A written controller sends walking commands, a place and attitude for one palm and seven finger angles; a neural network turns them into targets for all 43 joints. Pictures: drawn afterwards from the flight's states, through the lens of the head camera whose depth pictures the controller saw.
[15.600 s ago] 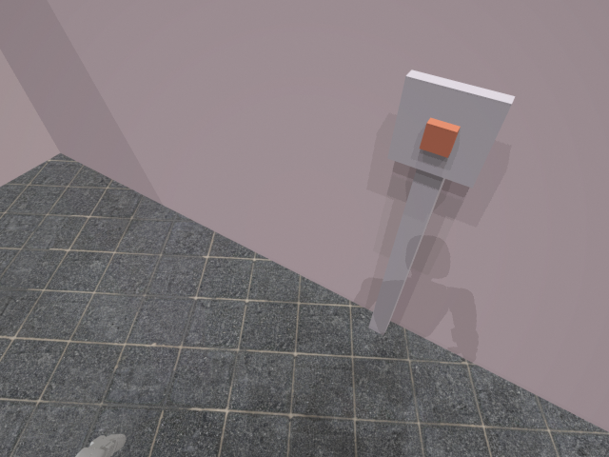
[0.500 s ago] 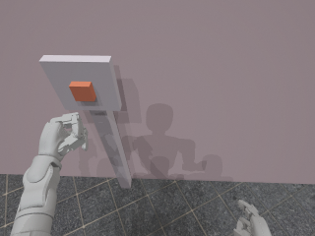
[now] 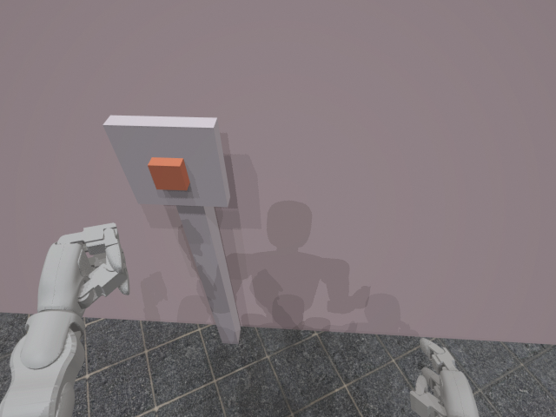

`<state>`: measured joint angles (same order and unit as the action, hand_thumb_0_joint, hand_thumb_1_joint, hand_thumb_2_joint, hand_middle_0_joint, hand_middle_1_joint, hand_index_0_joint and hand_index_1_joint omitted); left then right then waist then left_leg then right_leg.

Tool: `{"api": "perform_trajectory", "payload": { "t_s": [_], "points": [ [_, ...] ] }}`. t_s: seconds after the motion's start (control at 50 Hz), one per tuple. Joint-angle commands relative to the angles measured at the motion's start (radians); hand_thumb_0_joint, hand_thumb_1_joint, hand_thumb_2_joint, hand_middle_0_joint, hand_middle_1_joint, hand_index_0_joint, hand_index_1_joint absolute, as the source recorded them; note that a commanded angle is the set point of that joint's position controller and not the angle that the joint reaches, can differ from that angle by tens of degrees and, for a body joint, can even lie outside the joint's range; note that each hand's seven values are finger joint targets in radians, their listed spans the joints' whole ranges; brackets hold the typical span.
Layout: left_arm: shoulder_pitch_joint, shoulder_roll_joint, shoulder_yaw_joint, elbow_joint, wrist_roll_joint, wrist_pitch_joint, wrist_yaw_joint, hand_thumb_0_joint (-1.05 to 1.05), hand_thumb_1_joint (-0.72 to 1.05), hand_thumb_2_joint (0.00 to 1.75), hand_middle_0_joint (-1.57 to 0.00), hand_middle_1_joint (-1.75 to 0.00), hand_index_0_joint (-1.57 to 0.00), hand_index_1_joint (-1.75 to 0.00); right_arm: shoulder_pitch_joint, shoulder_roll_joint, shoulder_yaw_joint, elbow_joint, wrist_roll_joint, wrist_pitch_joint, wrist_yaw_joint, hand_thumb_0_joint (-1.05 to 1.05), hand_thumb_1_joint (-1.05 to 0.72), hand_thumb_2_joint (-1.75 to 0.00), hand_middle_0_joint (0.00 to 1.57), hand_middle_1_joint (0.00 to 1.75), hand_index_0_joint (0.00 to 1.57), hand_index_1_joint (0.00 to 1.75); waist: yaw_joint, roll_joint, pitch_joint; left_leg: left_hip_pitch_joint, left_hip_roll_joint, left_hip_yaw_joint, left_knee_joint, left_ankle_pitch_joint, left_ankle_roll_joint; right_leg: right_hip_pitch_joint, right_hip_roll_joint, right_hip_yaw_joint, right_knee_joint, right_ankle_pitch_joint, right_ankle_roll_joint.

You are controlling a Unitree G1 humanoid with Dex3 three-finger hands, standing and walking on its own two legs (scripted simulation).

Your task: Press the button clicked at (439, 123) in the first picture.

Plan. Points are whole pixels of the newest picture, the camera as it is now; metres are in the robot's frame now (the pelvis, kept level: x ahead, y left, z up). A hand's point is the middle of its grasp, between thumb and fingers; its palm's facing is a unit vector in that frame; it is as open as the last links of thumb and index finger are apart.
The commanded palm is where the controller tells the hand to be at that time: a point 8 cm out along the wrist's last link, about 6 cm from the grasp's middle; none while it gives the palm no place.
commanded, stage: draw the hand back to the body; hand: left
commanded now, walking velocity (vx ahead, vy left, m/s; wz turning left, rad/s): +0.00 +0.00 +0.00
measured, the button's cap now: (170, 173) +0.48 +0.24 +0.09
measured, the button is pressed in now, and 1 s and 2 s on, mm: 0 0 0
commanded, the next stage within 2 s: step back with the hand held close in 0.84 s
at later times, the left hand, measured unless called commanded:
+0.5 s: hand (75, 270) +0.23 +0.25 +0.17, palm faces +0.38 -0.85 -0.37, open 3.1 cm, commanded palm +0.17 +0.29 +0.19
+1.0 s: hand (71, 277) +0.21 +0.24 +0.18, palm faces +0.40 -0.83 -0.39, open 3.1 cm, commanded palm +0.16 +0.28 +0.19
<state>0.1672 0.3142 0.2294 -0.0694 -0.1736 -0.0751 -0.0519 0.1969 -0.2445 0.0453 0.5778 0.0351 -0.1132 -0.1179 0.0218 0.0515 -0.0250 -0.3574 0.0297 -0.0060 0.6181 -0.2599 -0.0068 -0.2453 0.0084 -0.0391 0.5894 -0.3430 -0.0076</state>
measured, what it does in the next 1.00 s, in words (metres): stands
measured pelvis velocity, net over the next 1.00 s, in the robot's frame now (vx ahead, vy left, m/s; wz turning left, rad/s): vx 0.03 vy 0.00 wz -0.01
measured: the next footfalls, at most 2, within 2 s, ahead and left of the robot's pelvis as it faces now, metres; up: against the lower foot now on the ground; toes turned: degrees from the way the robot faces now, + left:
left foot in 1.78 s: +0.01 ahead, +0.14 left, +0.00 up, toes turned +3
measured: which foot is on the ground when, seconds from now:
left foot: down 0.00-1.00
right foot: down 0.00-1.00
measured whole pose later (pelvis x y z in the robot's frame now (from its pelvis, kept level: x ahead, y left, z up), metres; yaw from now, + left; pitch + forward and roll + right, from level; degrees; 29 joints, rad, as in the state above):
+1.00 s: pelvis +0.03 +0.00 +0.02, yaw -1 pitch -4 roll +0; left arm 0.53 0.32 0.29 -0.49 -0.07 -0.07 0.10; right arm 0.19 -0.22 0.03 0.61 -0.01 -0.06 -0.09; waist 0.06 0.06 0.00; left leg -0.14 0.03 0.01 0.43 -0.23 -0.01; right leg -0.01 0.01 -0.02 0.37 -0.28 0.00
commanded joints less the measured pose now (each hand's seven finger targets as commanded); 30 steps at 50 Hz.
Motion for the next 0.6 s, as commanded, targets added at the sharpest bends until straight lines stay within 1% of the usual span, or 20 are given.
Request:
{"api": "perform_trajectory", "payload": {
  "t_s": [0.0,0.02,0.04,0.08,0.12,0.16,0.18,0.26,0.28,0.34,0.36,0.38,0.4,0.42,0.46,0.48,0.5,0.52,0.54,0.58],
  "points": [
    [-0.044,0.176,0.082,-0.329,0.059,-0.068,0.116,0.0,0.9,0.9,-1.3,-1.5,-1.3,-1.5,-0.131,-0.097,-0.034,-0.147,-0.015,-0.041,-0.005,0.0,-0.9,-0.9,0.2,0.3,0.2,0.3,0.018,-0.001,-0.142,0.224,-0.026,0.0,-0.154,0.062,0.042,-0.007,-0.013,0.023,-0.194,0.12,-0.005],
    [-0.021,0.168,0.076,-0.359,0.064,-0.066,0.127,0.0,0.9,0.9,-1.3,-1.5,-1.3,-1.5,-0.133,-0.094,-0.033,-0.148,-0.019,-0.038,-0.003,0.0,-0.9,-0.9,0.2,0.3,0.2,0.3,0.018,-0.002,-0.142,0.238,-0.024,0.002,-0.164,0.085,0.041,0.016,-0.014,0.018,-0.192,0.149,-0.005],
    [-0.021,0.172,0.08,-0.393,0.073,-0.068,0.137,0.0,0.9,0.9,-1.3,-1.5,-1.3,-1.5,-0.138,-0.093,-0.033,-0.145,-0.02,-0.035,-0.002,0.0,-0.9,-0.9,0.2,0.3,0.2,0.3,0.018,0.015,-0.137,0.255,-0.024,0.003,-0.173,0.104,0.039,0.023,-0.011,0.016,-0.203,0.168,-0.006],
    [-0.013,0.169,0.069,-0.43,0.085,-0.065,0.152,0.0,0.9,0.9,-1.3,-1.5,-1.3,-1.5,-0.146,-0.097,-0.034,-0.136,-0.026,-0.037,0.001,0.0,-0.9,-0.9,0.2,0.3,0.2,0.3,0.015,-0.001,-0.112,0.271,-0.019,0.0,-0.194,0.115,0.038,0.034,-0.005,0.013,-0.222,0.174,-0.007],
    [0.009,0.163,0.07,-0.455,0.094,-0.06,0.164,0.0,0.9,0.9,-1.3,-1.5,-1.3,-1.5,-0.146,-0.09,-0.031,-0.132,-0.029,-0.033,0.001,0.0,-0.9,-0.9,0.2,0.3,0.2,0.3,0.017,0.03,-0.089,0.288,-0.02,0.001,-0.212,0.146,0.037,0.052,-0.008,0.009,-0.226,0.206,-0.009],
    [0.053,0.158,0.081,-0.461,0.1,-0.054,0.171,0.0,0.9,0.9,-1.3,-1.5,-1.3,-1.5,-0.147,-0.087,-0.031,-0.127,-0.033,-0.028,0.005,0.0,-0.9,-0.9,0.2,0.3,0.2,0.3,0.023,0.021,-0.072,0.3,-0.019,-0.001,-0.226,0.177,0.035,0.069,-0.004,0.003,-0.232,0.228,-0.01],
    [0.072,0.162,0.086,-0.463,0.102,-0.051,0.17,0.0,0.9,0.9,-1.3,-1.5,-1.3,-1.5,-0.152,-0.091,-0.034,-0.124,-0.035,-0.028,0.008,0.0,-0.9,-0.9,0.2,0.3,0.2,0.3,0.024,-0.015,-0.065,0.301,-0.02,0.001,-0.226,0.191,0.037,0.076,0.0,0.005,-0.247,0.242,-0.009],
    [0.147,0.137,0.083,-0.519,0.107,-0.047,0.171,0.0,0.9,0.9,-1.3,-1.5,-1.3,-1.5,-0.151,-0.082,-0.035,-0.127,-0.039,-0.015,0.02,0.0,-0.9,-0.9,0.2,0.3,0.2,0.3,0.03,0.013,-0.065,0.328,-0.016,0.004,-0.236,0.262,0.032,0.106,-0.004,-0.001,-0.24,0.294,-0.008],
    [0.181,0.138,0.089,-0.513,0.106,-0.043,0.168,0.0,0.9,0.9,-1.3,-1.5,-1.3,-1.5,-0.155,-0.086,-0.037,-0.127,-0.043,-0.017,0.024,0.0,-0.9,-0.9,0.2,0.3,0.2,0.3,0.034,-0.027,-0.051,0.319,-0.016,0.005,-0.236,0.265,0.034,0.107,0.001,-0.001,-0.25,0.305,-0.006],
    [0.2,0.144,0.107,-0.559,0.109,-0.041,0.168,0.0,0.9,0.9,-1.3,-1.5,-1.3,-1.5,-0.154,-0.083,-0.038,-0.133,-0.043,-0.005,0.031,0.0,-0.9,-0.9,0.2,0.3,0.2,0.3,0.037,-0.013,-0.057,0.324,-0.015,0.003,-0.239,0.303,0.031,0.128,-0.002,-0.003,-0.243,0.33,-0.006],
    [0.211,0.157,0.123,-0.581,0.11,-0.043,0.169,0.0,0.9,0.9,-1.3,-1.5,-1.3,-1.5,-0.153,-0.081,-0.041,-0.137,-0.044,-0.004,0.032,0.0,-0.9,-0.9,0.2,0.3,0.2,0.3,0.04,-0.003,-0.076,0.335,-0.015,0.006,-0.235,0.323,0.032,0.136,-0.003,-0.001,-0.241,0.349,-0.005],
    [0.239,0.174,0.142,-0.584,0.11,-0.041,0.169,0.0,0.9,0.9,-1.3,-1.5,-1.3,-1.5,-0.159,-0.083,-0.043,-0.136,-0.047,-0.007,0.032,0.0,-0.9,-0.9,0.2,0.3,0.2,0.3,0.047,-0.02,-0.068,0.332,-0.017,0.01,-0.229,0.329,0.034,0.136,0.002,0.001,-0.251,0.365,-0.005],
    [0.245,0.164,0.14,-0.595,0.108,-0.041,0.168,0.0,0.9,0.9,-1.3,-1.5,-1.3,-1.5,-0.153,-0.077,-0.039,-0.139,-0.045,-0.001,0.033,0.0,-0.9,-0.9,0.2,0.3,0.2,0.3,0.044,0.001,-0.065,0.324,-0.018,0.009,-0.232,0.333,0.032,0.146,-0.005,-0.001,-0.24,0.368,-0.005],
    [0.253,0.178,0.157,-0.613,0.109,-0.043,0.169,0.0,0.9,0.9,-1.3,-1.5,-1.3,-1.5,-0.155,-0.075,-0.041,-0.142,-0.045,0.001,0.033,0.0,-0.9,-0.9,0.2,0.3,0.2,0.3,0.048,0.001,-0.078,0.33,-0.018,0.012,-0.226,0.344,0.032,0.149,-0.005,-0.001,-0.241,0.38,-0.005],
    [0.277,0.176,0.167,-0.634,0.108,-0.045,0.169,0.0,0.9,0.9,-1.3,-1.5,-1.3,-1.5,-0.153,-0.07,-0.042,-0.144,-0.044,0.005,0.034,0.0,-0.9,-0.9,0.2,0.3,0.2,0.3,0.049,0.026,-0.075,0.336,-0.017,0.015,-0.221,0.362,0.029,0.146,-0.003,-0.001,-0.241,0.392,-0.005],
    [0.299,0.189,0.183,-0.636,0.107,-0.045,0.168,0.0,0.9,0.9,-1.3,-1.5,-1.3,-1.5,-0.158,-0.071,-0.044,-0.144,-0.046,0.001,0.033,0.0,-0.9,-0.9,0.2,0.3,0.2,0.3,0.053,-0.013,-0.069,0.332,-0.018,0.017,-0.217,0.357,0.031,0.143,0.001,-0.001,-0.253,0.401,-0.004],
    [0.301,0.177,0.175,-0.653,0.105,-0.047,0.166,0.0,0.9,0.9,-1.3,-1.5,-1.3,-1.5,-0.155,-0.069,-0.043,-0.147,-0.043,0.004,0.032,0.0,-0.9,-0.9,0.2,0.3,0.2,0.3,0.048,0.017,-0.072,0.336,-0.017,0.021,-0.215,0.36,0.031,0.147,-0.005,0.002,-0.245,0.408,-0.003],
    [0.314,0.179,0.184,-0.654,0.104,-0.046,0.167,0.0,0.9,0.9,-1.3,-1.5,-1.3,-1.5,-0.151,-0.067,-0.042,-0.148,-0.043,0.005,0.033,0.0,-0.9,-0.9,0.2,0.3,0.2,0.3,0.05,0.008,-0.064,0.328,-0.016,0.017,-0.215,0.368,0.029,0.147,-0.003,-0.004,-0.243,0.409,-0.003],
    [0.319,0.18,0.184,-0.67,0.105,-0.047,0.166,0.0,0.9,0.9,-1.3,-1.5,-1.3,-1.5,-0.156,-0.067,-0.044,-0.15,-0.042,0.004,0.033,0.0,-0.9,-0.9,0.2,0.3,0.2,0.3,0.05,0.025,-0.061,0.335,-0.016,0.022,-0.209,0.37,0.03,0.138,-0.003,0.001,-0.246,0.417,-0.002],
    [0.324,0.153,0.164,-0.633,0.106,-0.041,0.161,0.0,0.9,0.9,-1.3,-1.5,-1.3,-1.5,-0.157,-0.071,-0.048,-0.143,-0.043,0.005,0.034,0.0,-0.9,-0.9,0.2,0.3,0.2,0.3,0.045,-0.016,-0.024,0.329,-0.014,0.025,-0.215,0.348,0.032,0.116,0.002,-0.002,-0.264,0.399,0.001]
  ]
}}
